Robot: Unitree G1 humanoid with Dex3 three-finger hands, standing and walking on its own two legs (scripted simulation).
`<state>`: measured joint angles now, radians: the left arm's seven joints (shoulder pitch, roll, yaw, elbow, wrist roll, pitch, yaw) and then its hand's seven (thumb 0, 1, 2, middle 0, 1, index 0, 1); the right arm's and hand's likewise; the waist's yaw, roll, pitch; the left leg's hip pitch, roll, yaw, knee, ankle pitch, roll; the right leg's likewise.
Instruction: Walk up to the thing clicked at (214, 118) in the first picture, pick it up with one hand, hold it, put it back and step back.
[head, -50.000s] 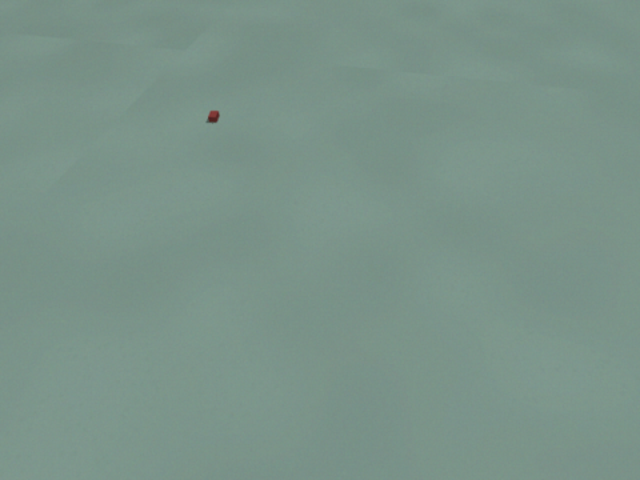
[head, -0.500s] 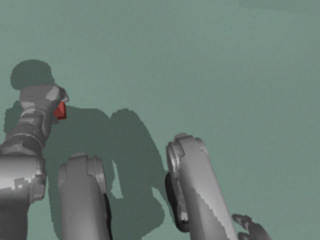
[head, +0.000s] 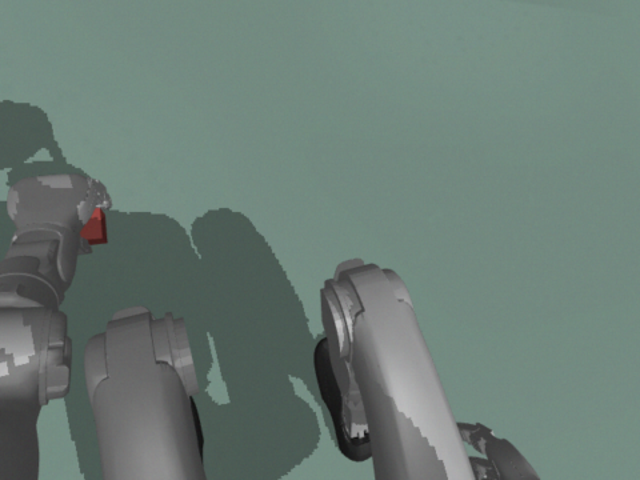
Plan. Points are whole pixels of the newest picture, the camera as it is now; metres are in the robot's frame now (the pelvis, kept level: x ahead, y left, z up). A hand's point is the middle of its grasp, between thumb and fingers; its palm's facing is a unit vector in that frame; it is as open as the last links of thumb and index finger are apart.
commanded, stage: rest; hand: left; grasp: from above
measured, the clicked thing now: (78, 228) +0.46 +0.24 -0.23
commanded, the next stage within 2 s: open in 1.38 s
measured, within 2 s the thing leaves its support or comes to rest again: rests again in 1.04 s
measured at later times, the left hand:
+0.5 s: hand (84, 230) +0.45 +0.23 -0.24, palm faces -0.48 -0.07 -0.88, open 7.2 cm
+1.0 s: hand (93, 229) +0.46 +0.22 -0.26, palm faces -0.44 -0.08 -0.89, open 7.2 cm
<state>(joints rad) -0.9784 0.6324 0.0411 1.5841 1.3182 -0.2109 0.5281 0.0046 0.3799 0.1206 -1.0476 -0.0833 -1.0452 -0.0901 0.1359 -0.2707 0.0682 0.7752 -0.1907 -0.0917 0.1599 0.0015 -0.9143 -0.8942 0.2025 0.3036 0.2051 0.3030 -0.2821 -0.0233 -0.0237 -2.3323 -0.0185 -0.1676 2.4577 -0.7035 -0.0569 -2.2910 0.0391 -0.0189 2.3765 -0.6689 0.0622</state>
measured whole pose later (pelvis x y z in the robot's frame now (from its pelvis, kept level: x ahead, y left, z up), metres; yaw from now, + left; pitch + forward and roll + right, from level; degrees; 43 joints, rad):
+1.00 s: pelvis +0.00 +0.01 -0.02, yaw -5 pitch +29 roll -12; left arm -1.02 0.79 0.12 1.78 1.34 -0.20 0.73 0.01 0.41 0.02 -1.08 0.00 -1.08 0.00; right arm 0.08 -0.31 0.19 0.76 -0.30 -0.21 0.30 0.00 -0.91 -0.89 0.20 0.30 0.20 0.30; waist -0.38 -0.08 0.10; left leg -2.35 -0.01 -0.24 2.57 -0.75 -0.04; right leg -2.28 0.07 -0.08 2.41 -0.67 0.08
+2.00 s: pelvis -0.01 +0.02 -0.01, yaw -7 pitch +26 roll -14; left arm -1.04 0.86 0.06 1.82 1.31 -0.20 0.74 0.00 0.17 0.41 -0.84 -0.43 -0.70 -0.35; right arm 0.06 -0.35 0.27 0.72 -0.30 -0.29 0.35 0.00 -0.91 -0.90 0.20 0.30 0.20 0.30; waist -0.40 -0.12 0.17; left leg -2.32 -0.01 -0.27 2.57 -0.73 -0.02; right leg -2.22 0.08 -0.11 2.37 -0.65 0.09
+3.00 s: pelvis +0.00 +0.02 +0.00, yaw -7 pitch +30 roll -14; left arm -0.97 0.78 0.10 1.55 1.23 -0.09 0.67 0.00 -0.21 0.74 -0.36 -0.70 -0.36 -0.70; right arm 0.16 -0.32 0.18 0.74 -0.25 -0.24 0.37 0.00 -0.91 -0.89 0.20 0.30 0.20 0.30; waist -0.34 -0.04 0.03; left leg -2.34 0.00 -0.25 2.53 -0.74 -0.02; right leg -2.25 0.06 -0.10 2.34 -0.66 0.06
